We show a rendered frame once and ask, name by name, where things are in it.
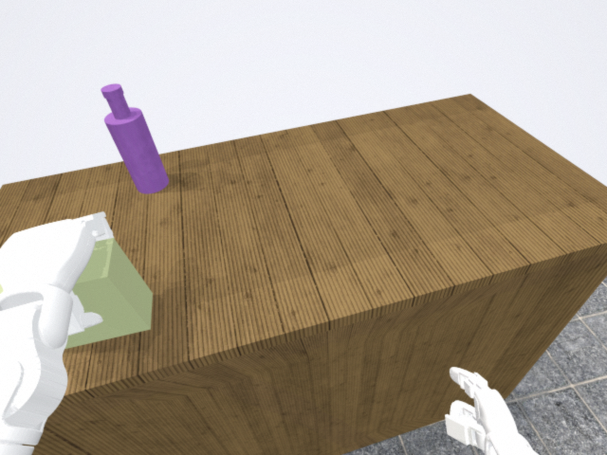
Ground right robot forearm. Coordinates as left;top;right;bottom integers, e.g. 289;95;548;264
485;428;539;455

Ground robot left hand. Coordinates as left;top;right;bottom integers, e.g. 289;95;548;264
0;211;115;336

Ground sponge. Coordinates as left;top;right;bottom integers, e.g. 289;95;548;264
0;238;153;349

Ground robot right hand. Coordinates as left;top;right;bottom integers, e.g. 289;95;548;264
445;367;518;453

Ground table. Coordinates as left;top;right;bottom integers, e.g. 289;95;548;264
0;94;607;455

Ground left robot forearm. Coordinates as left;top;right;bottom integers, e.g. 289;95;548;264
0;283;73;455

